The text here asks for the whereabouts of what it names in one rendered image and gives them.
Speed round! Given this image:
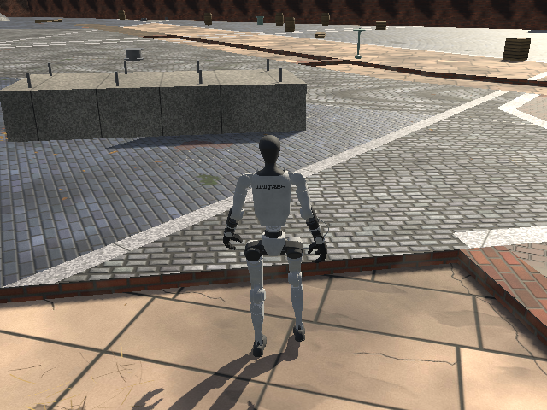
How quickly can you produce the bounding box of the robot right upper arm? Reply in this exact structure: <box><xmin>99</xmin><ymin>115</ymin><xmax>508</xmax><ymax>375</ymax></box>
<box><xmin>289</xmin><ymin>172</ymin><xmax>314</xmax><ymax>220</ymax></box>

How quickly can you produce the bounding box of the left robot foot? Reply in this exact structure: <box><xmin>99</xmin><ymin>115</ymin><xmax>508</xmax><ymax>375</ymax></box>
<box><xmin>253</xmin><ymin>334</ymin><xmax>267</xmax><ymax>357</ymax></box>

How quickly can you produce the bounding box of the robot left hand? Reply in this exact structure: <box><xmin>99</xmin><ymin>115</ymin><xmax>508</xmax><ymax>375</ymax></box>
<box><xmin>223</xmin><ymin>234</ymin><xmax>243</xmax><ymax>250</ymax></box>

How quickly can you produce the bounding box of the left robot forearm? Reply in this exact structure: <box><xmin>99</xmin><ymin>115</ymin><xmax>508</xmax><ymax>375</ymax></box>
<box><xmin>224</xmin><ymin>207</ymin><xmax>239</xmax><ymax>237</ymax></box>

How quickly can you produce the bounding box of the robot left upper arm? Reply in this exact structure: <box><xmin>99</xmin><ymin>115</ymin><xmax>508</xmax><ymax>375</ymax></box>
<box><xmin>230</xmin><ymin>173</ymin><xmax>253</xmax><ymax>220</ymax></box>

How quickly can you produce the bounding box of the robot right hand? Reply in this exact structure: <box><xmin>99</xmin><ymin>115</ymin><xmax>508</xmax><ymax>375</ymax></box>
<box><xmin>308</xmin><ymin>241</ymin><xmax>327</xmax><ymax>263</ymax></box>

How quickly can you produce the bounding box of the right robot forearm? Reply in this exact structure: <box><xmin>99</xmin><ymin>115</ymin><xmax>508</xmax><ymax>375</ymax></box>
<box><xmin>306</xmin><ymin>206</ymin><xmax>325</xmax><ymax>244</ymax></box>

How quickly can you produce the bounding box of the right robot foot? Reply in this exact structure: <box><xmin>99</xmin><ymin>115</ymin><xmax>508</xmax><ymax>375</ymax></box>
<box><xmin>293</xmin><ymin>325</ymin><xmax>305</xmax><ymax>342</ymax></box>

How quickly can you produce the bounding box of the robot foot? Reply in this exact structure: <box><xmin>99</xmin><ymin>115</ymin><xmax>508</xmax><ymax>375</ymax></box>
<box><xmin>293</xmin><ymin>325</ymin><xmax>305</xmax><ymax>342</ymax></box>
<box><xmin>253</xmin><ymin>334</ymin><xmax>267</xmax><ymax>357</ymax></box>

